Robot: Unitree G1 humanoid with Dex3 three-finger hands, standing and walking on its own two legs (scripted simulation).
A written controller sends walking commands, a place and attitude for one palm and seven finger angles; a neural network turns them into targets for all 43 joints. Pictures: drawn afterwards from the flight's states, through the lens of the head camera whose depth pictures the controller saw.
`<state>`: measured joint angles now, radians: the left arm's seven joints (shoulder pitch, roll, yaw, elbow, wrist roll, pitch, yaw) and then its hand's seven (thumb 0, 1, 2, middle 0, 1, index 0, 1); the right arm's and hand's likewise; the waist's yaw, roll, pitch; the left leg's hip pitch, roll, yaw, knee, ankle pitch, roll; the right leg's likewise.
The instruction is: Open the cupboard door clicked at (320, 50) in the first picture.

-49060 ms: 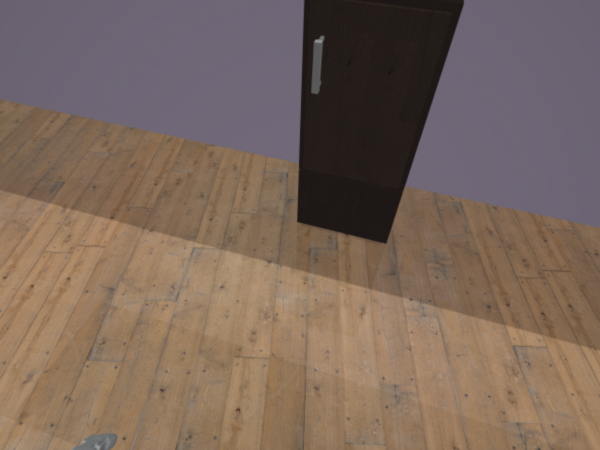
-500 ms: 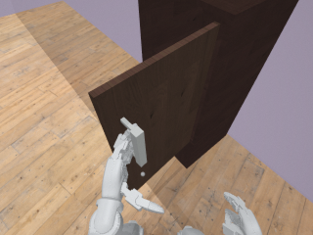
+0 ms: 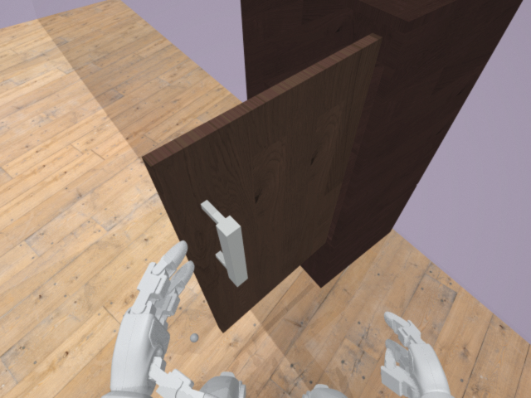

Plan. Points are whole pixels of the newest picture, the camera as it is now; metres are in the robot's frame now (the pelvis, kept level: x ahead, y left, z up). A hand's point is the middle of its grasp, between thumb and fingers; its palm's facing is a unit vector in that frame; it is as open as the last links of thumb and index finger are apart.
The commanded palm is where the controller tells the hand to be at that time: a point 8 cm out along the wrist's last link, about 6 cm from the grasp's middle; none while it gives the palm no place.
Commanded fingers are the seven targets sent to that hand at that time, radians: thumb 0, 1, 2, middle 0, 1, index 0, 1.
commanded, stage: slide the hand sideways off the handle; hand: left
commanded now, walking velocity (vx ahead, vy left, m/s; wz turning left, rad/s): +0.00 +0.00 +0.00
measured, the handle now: (224, 245) +0.31 +0.08 +0.08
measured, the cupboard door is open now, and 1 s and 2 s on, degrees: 94 94 94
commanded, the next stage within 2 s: draw the hand back to the body in 0.22 s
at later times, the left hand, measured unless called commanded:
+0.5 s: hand (148, 358) +0.16 +0.14 +0.09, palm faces -0.02 -1.00 -0.04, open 16.3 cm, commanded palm +0.14 +0.20 +0.10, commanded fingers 0.00 -0.50 0.30 -0.15 -0.30 -0.15 -0.30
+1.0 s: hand (58, 329) +0.18 +0.21 +0.15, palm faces +0.18 -0.94 -0.28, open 15.1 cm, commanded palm +0.14 +0.27 +0.18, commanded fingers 0.00 0.03 0.52 -0.17 -0.30 -0.17 -0.30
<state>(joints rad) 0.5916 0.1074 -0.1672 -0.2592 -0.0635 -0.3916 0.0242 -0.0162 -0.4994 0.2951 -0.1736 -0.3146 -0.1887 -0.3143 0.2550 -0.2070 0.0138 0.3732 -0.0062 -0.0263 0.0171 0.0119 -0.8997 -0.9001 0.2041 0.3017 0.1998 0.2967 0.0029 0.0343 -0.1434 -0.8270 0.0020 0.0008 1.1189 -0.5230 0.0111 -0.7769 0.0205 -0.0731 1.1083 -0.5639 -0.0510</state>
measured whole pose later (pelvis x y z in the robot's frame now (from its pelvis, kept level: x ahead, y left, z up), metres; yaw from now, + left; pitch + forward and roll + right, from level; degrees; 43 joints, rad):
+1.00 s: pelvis +0.00 +0.03 +0.05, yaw +0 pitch +4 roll -2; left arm 0.67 0.30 0.08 -0.50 -0.08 -0.05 0.07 -0.01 -0.28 0.39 -0.16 -0.30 -0.17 -0.30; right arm 0.28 -0.21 0.05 0.42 0.03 -0.05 -0.10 0.01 -0.90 -0.90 0.20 0.30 0.20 0.30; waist 0.03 0.05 -0.11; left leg -0.50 -0.01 0.01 0.85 -0.42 0.05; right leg -0.43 0.02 -0.06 0.78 -0.43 -0.01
